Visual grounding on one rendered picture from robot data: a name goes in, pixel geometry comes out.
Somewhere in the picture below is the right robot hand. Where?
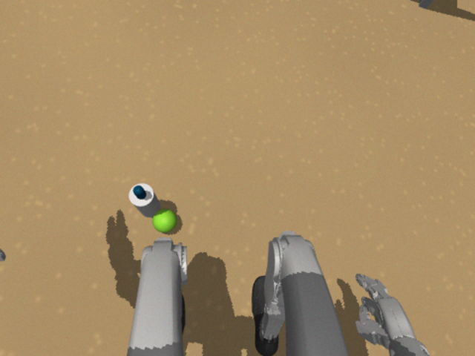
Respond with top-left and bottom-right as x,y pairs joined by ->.
356,274 -> 416,350

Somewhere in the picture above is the right robot arm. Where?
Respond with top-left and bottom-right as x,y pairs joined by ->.
389,337 -> 430,356

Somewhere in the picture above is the right robot foot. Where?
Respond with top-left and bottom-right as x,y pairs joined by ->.
252,276 -> 278,356

